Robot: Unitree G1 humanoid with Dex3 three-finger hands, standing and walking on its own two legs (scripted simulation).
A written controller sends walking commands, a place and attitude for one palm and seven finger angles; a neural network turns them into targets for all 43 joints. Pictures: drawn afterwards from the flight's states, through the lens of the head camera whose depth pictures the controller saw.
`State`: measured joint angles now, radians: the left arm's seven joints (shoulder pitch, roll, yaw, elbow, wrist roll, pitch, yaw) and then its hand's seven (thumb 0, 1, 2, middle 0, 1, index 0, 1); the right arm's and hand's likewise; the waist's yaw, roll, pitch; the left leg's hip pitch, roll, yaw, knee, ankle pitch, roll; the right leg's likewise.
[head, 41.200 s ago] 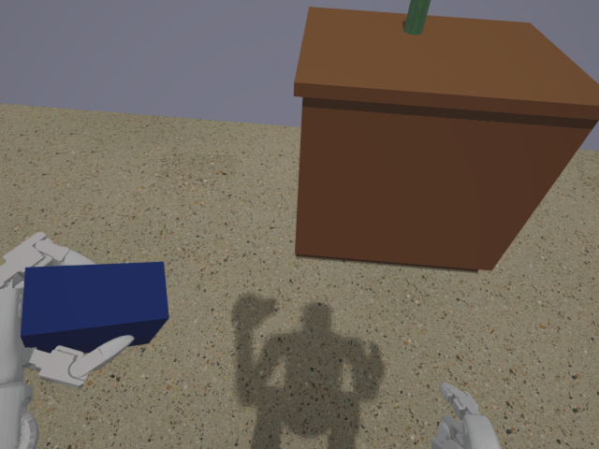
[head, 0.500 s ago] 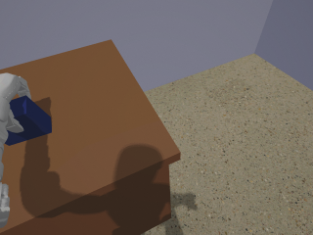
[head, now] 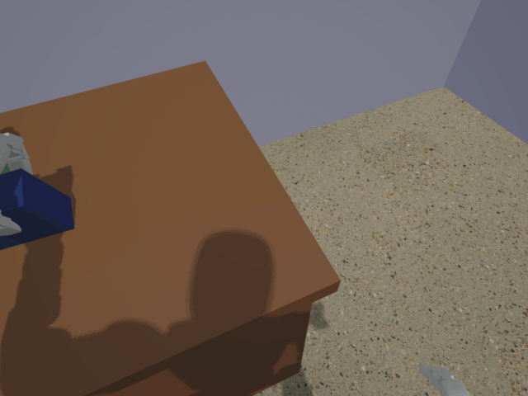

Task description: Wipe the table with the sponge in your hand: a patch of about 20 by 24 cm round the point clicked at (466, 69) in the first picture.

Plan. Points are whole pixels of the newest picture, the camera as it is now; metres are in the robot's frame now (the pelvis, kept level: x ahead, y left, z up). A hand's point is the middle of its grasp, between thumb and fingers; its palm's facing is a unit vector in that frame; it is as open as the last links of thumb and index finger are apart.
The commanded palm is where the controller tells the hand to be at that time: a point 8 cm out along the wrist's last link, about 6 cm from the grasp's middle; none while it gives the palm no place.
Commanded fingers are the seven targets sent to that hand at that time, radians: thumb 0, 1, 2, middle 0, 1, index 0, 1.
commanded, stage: wipe back along the first lane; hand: left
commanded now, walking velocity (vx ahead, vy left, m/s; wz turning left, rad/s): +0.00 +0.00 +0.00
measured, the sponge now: (20, 217) +0.32 +0.41 +0.10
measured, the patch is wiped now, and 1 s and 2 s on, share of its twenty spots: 1.00 1.00 1.00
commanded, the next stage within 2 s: lift the sponge slowly off the table in 1.72 s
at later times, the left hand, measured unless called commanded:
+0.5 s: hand out of the picture +0.29 +0.39 +0.16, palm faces +0.05 +0.04 -1.00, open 9.7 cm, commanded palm +0.24 +0.37 +0.18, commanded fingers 0.00 0.10 1.30 -1.20 -1.60 -1.20 -1.60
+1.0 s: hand out of the picture +0.25 +0.36 +0.16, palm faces +0.07 +0.03 -1.00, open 9.6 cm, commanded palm +0.19 +0.35 +0.17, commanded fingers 0.00 0.10 1.30 -1.20 -1.60 -1.20 -1.60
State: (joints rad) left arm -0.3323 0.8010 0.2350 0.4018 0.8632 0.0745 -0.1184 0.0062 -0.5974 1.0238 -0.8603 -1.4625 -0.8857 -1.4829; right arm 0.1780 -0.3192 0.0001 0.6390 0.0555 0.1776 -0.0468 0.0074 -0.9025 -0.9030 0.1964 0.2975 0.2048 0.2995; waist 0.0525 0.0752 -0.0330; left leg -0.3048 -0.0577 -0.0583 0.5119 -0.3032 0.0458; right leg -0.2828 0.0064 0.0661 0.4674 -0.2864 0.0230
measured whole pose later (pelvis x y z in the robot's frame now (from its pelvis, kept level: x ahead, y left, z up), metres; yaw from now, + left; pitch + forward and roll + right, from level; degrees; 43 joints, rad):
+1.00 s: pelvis +0.00 +0.00 +0.00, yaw +0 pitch +3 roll -1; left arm 0.12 0.72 0.22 -0.18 0.78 0.40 -0.07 0.00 -0.45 0.97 -0.71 -1.62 -0.76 -1.61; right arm 0.10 -0.32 0.04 0.62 0.05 0.10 -0.03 0.01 -0.90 -0.90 0.20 0.30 0.20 0.30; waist 0.09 0.10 -0.02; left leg -0.22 -0.05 -0.05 0.48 -0.30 0.04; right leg -0.21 0.01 0.07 0.45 -0.29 0.02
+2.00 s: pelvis +0.00 +0.00 +0.00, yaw -1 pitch +0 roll +0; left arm 0.41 0.62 0.19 -0.53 0.80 0.51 0.00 0.01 -0.46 0.98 -0.74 -1.64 -0.81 -1.58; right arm 0.05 -0.28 0.06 0.63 0.03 0.10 -0.05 0.01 -0.90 -0.90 0.20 0.30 0.21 0.30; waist 0.14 0.09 -0.01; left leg -0.16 -0.06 -0.04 0.47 -0.30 0.04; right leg -0.16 0.00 0.08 0.45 -0.29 0.02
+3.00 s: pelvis -0.02 -0.01 +0.00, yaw +1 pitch -2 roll +0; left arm 0.22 0.73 0.15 -0.43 0.74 0.49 -0.14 0.00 -0.51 0.99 -0.84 -1.53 -0.90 -1.48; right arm 0.02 -0.29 0.08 0.64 0.03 0.09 -0.10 0.01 -0.90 -0.90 0.20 0.30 0.21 0.30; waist 0.16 0.10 0.02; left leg -0.15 -0.05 -0.07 0.46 -0.27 0.03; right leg -0.14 0.01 0.04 0.44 -0.26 0.01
